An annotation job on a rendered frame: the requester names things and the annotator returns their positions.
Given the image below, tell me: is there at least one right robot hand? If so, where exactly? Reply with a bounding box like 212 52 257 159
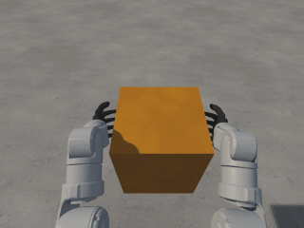
204 104 228 142

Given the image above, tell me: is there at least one robot right upper arm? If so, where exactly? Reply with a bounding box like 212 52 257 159
211 208 266 228

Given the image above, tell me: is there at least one right robot forearm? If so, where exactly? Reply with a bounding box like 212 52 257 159
212 123 268 228

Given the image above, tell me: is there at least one left robot hand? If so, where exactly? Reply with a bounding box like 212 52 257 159
92 102 117 138

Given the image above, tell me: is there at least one left robot forearm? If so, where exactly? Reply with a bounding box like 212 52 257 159
55 120 109 228

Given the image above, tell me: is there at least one robot left upper arm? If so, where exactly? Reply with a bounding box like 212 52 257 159
56 205 109 228

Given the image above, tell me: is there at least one carton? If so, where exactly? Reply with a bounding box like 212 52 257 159
109 86 215 194

